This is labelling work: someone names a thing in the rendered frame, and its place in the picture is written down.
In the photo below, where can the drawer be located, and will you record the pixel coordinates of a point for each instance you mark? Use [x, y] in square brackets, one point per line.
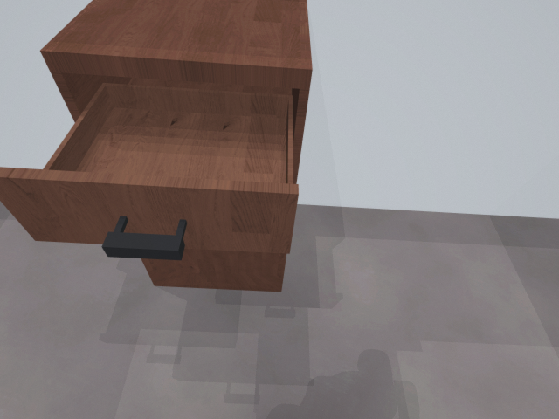
[221, 160]

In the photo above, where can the cabinet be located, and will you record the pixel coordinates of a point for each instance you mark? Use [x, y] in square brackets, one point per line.
[249, 46]

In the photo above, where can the handle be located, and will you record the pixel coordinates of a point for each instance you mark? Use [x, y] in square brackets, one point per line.
[119, 244]

